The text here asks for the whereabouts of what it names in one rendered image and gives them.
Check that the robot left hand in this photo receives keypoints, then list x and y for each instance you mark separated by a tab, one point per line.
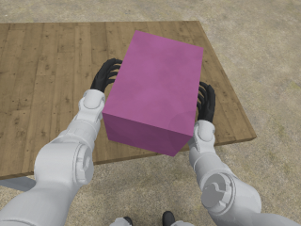
101	79

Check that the left robot upper arm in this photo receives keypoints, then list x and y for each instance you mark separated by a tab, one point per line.
61	169

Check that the table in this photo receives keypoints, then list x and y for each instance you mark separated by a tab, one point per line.
45	69

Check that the robot right hand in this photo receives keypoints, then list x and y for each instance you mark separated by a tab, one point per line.
206	107

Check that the left robot shin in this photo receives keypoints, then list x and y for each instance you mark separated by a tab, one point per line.
120	219

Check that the carton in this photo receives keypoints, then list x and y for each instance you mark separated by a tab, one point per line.
153	102

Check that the robot right forearm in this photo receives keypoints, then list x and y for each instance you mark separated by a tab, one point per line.
202	156

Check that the robot left forearm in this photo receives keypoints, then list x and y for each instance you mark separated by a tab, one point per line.
86	125

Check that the right robot upper arm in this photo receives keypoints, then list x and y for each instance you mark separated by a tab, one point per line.
231	202

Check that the robot right foot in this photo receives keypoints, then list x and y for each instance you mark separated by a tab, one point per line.
168	218

